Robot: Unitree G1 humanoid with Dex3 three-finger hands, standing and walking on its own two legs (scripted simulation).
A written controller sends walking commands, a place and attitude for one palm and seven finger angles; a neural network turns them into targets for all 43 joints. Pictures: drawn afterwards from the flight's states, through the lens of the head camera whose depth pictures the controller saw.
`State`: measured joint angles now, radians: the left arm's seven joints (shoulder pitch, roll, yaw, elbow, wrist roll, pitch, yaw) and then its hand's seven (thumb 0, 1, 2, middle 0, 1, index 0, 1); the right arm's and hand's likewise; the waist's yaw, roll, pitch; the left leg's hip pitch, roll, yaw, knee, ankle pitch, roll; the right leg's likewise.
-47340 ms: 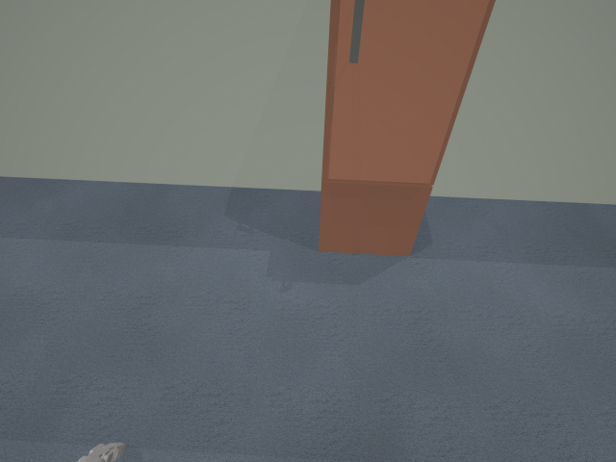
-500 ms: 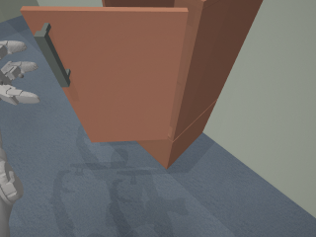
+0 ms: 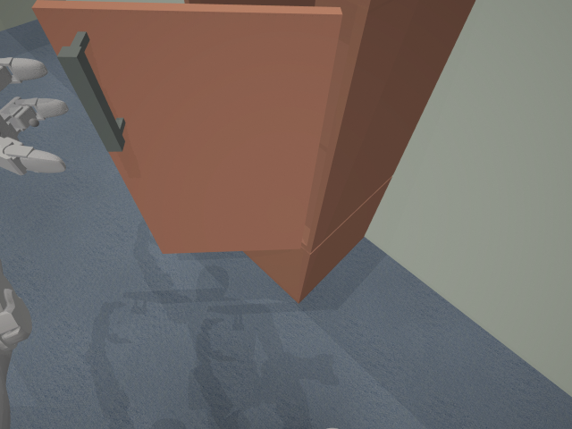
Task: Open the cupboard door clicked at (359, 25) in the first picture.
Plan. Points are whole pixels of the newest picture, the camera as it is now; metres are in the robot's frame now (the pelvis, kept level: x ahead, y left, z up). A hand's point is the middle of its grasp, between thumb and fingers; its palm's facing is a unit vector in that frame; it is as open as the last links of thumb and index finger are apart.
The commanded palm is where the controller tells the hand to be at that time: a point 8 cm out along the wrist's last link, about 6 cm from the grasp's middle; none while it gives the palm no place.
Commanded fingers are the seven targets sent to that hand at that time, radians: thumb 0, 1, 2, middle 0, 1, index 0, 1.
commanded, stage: move the hooked fingers beside the handle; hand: left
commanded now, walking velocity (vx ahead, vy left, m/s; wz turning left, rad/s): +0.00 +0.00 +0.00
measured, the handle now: (99, 96) +0.52 +0.23 +0.16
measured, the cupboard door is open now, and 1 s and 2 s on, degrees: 48 48 47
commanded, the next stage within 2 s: slide the fingers in behind the handle in 0.12 s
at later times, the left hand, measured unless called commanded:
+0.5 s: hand (45, 128) +0.46 +0.28 +0.16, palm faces +0.02 -1.00 +0.02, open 14.0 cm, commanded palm +0.43 +0.32 +0.16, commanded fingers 0.00 -0.50 0.30 -0.30 -1.20 -0.30 -1.20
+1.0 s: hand (79, 124) +0.46 +0.25 +0.16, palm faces +0.02 -1.00 +0.00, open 14.0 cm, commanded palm +0.44 +0.29 +0.16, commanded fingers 0.00 -0.50 0.30 -0.30 -1.20 -0.30 -1.20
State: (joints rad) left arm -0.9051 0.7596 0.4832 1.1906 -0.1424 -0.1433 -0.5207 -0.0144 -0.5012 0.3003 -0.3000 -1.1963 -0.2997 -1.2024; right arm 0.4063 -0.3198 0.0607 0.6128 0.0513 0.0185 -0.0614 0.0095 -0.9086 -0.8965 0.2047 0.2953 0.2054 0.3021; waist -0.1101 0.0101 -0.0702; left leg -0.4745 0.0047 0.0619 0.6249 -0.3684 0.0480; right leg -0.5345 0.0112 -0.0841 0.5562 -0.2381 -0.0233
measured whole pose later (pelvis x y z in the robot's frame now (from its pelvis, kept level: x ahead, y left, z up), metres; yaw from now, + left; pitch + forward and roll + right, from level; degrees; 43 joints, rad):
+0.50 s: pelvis +0.01 +0.01 +0.00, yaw +0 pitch +12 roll -2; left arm -0.82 0.66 0.47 1.05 -0.18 -0.13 -0.48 -0.01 -0.50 0.30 -0.30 -1.20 -0.30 -1.20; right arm 0.40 -0.30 0.05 0.60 0.05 0.02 -0.05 0.01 -0.91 -0.90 0.20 0.30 0.21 0.30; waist -0.09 0.01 -0.08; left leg -0.45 0.00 0.07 0.62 -0.38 0.06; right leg -0.51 0.01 -0.08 0.55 -0.24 -0.01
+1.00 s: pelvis +0.00 +0.00 +0.00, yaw +0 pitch +11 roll -2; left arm -0.87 0.60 0.41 1.08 -0.16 -0.14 -0.39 -0.01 -0.50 0.30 -0.30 -1.20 -0.30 -1.20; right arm 0.39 -0.30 0.06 0.63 0.05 -0.01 -0.06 0.01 -0.91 -0.90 0.20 0.30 0.21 0.30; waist -0.10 0.02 -0.06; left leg -0.44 0.00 0.06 0.62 -0.37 0.05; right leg -0.50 0.01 -0.08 0.55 -0.24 -0.02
